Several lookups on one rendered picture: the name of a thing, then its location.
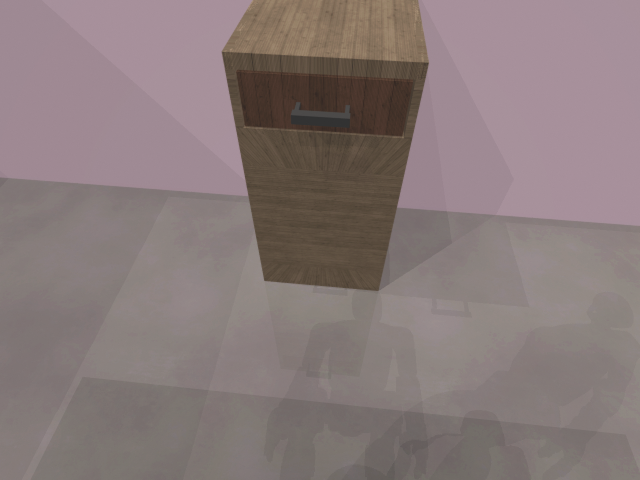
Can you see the cabinet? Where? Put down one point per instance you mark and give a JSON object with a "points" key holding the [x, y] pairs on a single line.
{"points": [[323, 203]]}

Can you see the drawer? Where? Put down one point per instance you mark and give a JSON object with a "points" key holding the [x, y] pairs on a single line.
{"points": [[377, 105]]}

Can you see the handle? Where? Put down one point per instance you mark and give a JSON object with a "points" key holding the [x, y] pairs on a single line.
{"points": [[320, 118]]}

